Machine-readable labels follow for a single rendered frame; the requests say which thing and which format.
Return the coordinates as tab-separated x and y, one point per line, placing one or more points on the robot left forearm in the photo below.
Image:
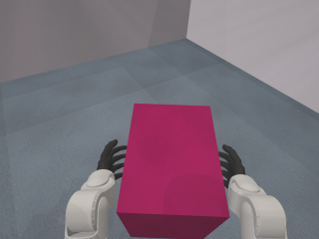
87	212

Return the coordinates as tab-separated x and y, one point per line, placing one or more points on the robot right hand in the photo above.
234	165

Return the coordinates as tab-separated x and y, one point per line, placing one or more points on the carton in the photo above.
172	185

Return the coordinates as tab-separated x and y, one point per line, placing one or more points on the robot left hand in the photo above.
107	159

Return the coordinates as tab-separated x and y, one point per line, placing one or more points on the robot right forearm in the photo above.
261	215

